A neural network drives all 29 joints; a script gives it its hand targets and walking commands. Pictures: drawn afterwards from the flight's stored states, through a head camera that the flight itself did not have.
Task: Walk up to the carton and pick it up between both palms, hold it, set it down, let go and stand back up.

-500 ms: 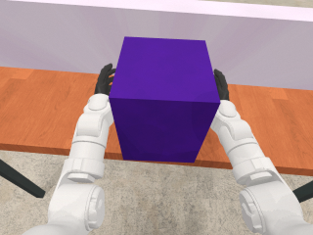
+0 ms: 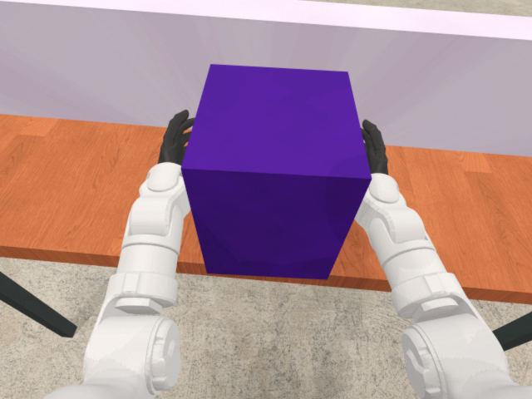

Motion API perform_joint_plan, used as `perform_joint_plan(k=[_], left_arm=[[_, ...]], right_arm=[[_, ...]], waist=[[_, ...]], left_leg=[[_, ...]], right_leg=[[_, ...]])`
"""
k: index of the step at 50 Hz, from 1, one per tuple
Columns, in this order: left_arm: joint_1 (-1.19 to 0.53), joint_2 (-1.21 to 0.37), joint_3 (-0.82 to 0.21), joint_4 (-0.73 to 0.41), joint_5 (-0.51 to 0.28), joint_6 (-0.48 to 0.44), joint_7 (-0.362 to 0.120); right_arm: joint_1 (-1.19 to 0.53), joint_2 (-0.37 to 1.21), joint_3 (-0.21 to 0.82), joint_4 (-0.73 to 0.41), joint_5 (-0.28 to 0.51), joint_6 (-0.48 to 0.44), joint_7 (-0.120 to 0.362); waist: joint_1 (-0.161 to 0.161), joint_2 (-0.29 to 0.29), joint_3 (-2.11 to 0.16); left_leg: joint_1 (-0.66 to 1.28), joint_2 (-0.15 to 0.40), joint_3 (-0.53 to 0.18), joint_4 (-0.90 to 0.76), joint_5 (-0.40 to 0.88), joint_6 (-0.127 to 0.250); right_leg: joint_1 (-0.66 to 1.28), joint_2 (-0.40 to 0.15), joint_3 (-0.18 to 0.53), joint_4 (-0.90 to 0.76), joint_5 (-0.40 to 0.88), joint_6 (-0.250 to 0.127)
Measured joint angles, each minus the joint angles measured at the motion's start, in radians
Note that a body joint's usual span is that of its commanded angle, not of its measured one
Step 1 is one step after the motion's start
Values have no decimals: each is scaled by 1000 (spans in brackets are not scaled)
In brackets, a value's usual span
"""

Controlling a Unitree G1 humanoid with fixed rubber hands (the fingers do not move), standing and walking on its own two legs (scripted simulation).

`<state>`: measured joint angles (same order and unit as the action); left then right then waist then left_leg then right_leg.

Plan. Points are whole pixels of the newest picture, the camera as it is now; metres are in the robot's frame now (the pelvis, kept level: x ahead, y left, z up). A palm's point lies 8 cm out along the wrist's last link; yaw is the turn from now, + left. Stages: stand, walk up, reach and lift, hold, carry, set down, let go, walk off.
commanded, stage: reach and lift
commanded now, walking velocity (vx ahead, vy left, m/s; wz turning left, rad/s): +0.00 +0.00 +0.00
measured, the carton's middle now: (272, 179) +0.42 +0.03 +0.10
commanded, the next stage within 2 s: none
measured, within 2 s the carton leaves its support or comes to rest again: leaves its support in 0.82 s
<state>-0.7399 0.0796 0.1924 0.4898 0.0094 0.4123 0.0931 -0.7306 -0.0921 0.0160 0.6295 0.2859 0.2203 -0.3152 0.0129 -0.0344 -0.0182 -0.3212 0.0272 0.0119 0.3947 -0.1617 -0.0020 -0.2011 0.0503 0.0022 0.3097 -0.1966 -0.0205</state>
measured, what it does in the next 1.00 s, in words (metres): stands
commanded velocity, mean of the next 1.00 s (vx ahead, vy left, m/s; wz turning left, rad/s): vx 0.00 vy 0.00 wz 0.00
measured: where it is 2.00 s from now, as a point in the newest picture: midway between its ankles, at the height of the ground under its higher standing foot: outside the picture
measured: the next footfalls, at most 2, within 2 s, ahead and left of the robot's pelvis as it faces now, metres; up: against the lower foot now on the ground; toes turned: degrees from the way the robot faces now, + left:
none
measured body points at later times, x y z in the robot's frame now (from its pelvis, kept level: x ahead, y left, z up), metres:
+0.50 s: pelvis +0.00 +0.00 +0.00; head -0.01 +0.03 +0.45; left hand +0.39 +0.18 +0.13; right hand +0.40 -0.12 +0.12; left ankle +0.02 +0.12 -0.75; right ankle -0.03 -0.10 -0.75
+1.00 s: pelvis +0.00 +0.01 +0.00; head -0.02 +0.04 +0.45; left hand +0.40 +0.17 +0.16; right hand +0.40 -0.12 +0.14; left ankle +0.02 +0.11 -0.75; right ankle -0.03 -0.10 -0.75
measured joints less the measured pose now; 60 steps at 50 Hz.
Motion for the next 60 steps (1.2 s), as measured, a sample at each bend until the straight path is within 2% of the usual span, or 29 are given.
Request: perform_joint_plan(k=[4,7,13,16,19,26,35,42,47,53,60], left_arm=[[-2,-13,31,5,25,-15,-24],[-9,-33,77,18,73,-32,-56],[31,-107,174,-18,221,-83,-141],[78,-138,178,-33,258,-122,-147],[95,-147,186,-14,294,-121,-153],[78,-139,206,10,323,-75,-174],[-3,-129,203,104,333,-107,-159],[-7,-141,191,116,341,-140,-142],[16,-142,152,61,320,-120,-114],[2,-122,146,23,328,-6,-115],[25,-103,97,-86,273,62,-96]], right_arm=[[2,18,-27,-10,-32,-5,8],[-2,42,-65,0,-81,-13,27],[44,151,-234,0,-277,-90,120],[91,183,-280,-3,-341,-147,152],[104,195,-304,37,-388,-170,172],[95,201,-311,95,-395,-192,155],[51,216,-433,144,-478,-249,182],[54,206,-458,180,-488,-316,194],[63,177,-388,188,-412,-332,182],[32,141,-286,212,-316,-248,153],[52,112,-184,99,-206,-183,122]], waist=[[-4,3,13],[-5,-1,24],[-14,-11,13],[-5,-15,-4],[1,-19,11],[-2,-32,73],[5,-51,58],[15,-54,31],[15,-46,24],[-7,-43,77],[-22,-31,65]], left_leg=[[15,-5,-2,-9,3,2],[36,-10,1,-29,10,4],[87,-18,-2,-72,25,3],[119,-21,1,-73,15,4],[177,-25,4,-77,7,6],[246,-29,6,-84,15,10],[196,-29,15,-109,51,15],[186,-27,28,-114,50,17],[211,-24,33,-104,32,16],[267,-25,24,-97,20,14],[207,-15,6,-61,12,7]], right_leg=[[14,-5,-4,-5,-1,3],[27,-10,-2,-10,0,6],[79,-19,-12,-51,12,4],[112,-23,-16,-54,4,4],[165,-28,-17,-51,-8,5],[228,-34,-23,-41,-10,8],[167,-38,-26,-45,16,10],[158,-39,-23,-58,21,11],[192,-38,-22,-70,17,11],[254,-39,-37,-68,3,10],[215,-28,-58,-64,6,3]])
